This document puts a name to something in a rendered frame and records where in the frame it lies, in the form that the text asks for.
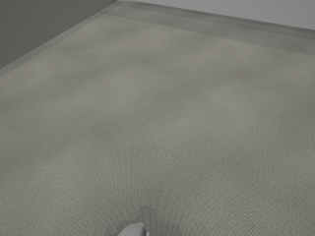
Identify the left robot thigh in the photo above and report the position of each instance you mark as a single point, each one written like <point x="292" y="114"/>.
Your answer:
<point x="135" y="230"/>

